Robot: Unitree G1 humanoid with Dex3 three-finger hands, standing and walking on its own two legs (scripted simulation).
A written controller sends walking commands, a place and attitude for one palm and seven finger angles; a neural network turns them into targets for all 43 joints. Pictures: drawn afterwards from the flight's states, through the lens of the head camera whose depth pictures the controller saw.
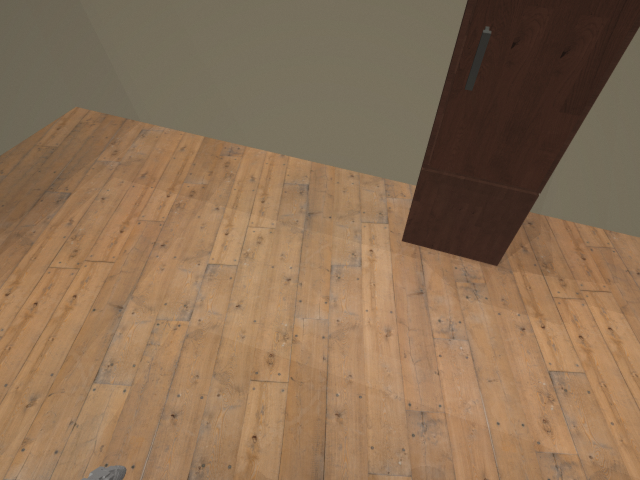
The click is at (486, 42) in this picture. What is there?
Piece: cupboard door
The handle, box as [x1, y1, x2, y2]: [465, 26, 490, 90]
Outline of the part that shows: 487,26 482,32 466,82 465,89 472,89 490,35 490,31 488,30 489,27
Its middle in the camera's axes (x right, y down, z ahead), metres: +0.42 -0.49 +1.04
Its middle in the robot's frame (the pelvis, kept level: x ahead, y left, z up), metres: +1.13 -0.36 +0.05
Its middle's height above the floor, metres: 0.82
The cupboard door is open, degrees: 0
